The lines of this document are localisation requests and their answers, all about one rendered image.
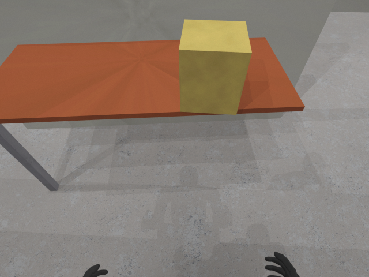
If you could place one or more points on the table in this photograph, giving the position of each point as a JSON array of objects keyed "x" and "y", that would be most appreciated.
[{"x": 117, "y": 80}]

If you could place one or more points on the right robot hand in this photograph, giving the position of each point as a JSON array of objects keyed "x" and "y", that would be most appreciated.
[{"x": 286, "y": 269}]

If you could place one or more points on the left robot hand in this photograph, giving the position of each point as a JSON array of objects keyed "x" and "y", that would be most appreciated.
[{"x": 94, "y": 272}]

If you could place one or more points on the carton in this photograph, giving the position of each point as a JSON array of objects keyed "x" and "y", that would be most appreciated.
[{"x": 214, "y": 57}]

